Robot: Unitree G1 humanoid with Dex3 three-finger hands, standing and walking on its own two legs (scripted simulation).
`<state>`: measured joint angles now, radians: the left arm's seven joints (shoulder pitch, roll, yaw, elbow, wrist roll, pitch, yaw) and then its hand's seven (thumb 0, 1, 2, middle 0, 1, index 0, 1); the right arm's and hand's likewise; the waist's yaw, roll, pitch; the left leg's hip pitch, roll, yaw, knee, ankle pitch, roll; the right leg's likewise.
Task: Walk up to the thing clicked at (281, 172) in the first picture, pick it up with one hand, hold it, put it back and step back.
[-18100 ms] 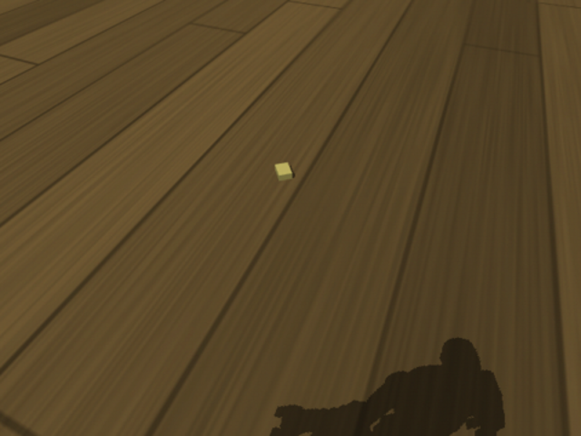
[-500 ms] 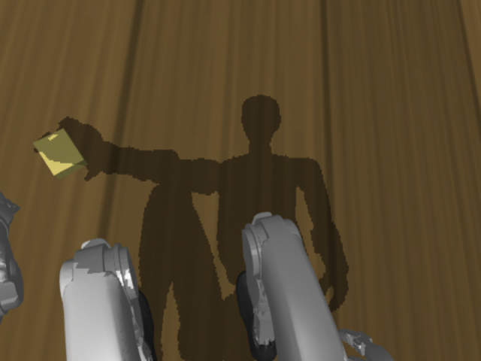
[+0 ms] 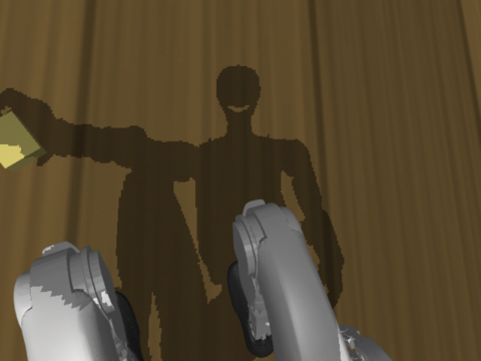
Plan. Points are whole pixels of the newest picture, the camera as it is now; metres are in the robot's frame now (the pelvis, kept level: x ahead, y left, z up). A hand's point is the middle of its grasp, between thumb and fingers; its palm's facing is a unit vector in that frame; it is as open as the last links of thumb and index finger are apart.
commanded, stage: rise first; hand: left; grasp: from above
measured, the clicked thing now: (12, 142) +0.53 +0.32 -0.30
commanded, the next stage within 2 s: none
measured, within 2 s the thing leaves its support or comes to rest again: neither
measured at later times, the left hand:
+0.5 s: hand out of the picture +0.47 +0.36 -0.18, palm faces -0.30 -0.29 -0.91, open 14.1 cm
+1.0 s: hand out of the picture +0.49 +0.36 -0.18, palm faces -0.29 -0.28 -0.91, open 14.1 cm
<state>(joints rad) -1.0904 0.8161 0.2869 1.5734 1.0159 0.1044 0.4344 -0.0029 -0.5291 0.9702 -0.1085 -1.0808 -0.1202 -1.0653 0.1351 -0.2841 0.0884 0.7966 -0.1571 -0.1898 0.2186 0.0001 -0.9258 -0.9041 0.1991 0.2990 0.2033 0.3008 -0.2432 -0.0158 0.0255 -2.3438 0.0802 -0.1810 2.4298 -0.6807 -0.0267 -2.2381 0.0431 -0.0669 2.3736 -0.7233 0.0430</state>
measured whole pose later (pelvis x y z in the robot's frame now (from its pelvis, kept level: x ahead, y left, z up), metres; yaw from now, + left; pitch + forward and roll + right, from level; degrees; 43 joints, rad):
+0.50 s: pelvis +0.00 +0.00 -0.01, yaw -2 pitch +32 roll -9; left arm -1.13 0.90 0.27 1.60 1.02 0.11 0.44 0.00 -0.56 0.98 -0.11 -1.06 -0.11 -1.06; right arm 0.14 -0.32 0.15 0.75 -0.16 -0.17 0.24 0.00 -0.93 -0.91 0.20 0.30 0.20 0.30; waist -0.28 -0.04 0.07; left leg -2.35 0.08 -0.22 2.46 -0.69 -0.03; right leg -2.24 0.06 -0.09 2.38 -0.72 0.05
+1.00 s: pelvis +0.00 +0.00 +0.00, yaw -3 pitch +31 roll -10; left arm -1.18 0.95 0.24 1.61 1.01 0.15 0.42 0.00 -0.55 0.96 -0.11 -1.07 -0.12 -1.06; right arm 0.16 -0.33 0.20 0.72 -0.16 -0.19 0.24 0.00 -0.94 -0.91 0.20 0.30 0.20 0.30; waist -0.32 -0.05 0.09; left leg -2.35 0.08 -0.23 2.46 -0.69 -0.03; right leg -2.23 0.06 -0.11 2.37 -0.71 0.05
